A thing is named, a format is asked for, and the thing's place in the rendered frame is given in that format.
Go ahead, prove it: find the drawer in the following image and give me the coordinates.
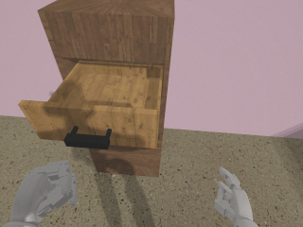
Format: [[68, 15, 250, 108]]
[[18, 61, 164, 148]]

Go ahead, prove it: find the handle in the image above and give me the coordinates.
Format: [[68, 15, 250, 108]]
[[63, 126, 112, 150]]

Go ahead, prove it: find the cabinet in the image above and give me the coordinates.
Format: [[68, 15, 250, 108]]
[[37, 0, 175, 178]]

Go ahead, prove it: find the robot right hand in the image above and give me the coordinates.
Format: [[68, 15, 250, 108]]
[[214, 167, 254, 225]]

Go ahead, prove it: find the robot left hand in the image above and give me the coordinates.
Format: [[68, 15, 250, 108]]
[[9, 160, 77, 226]]

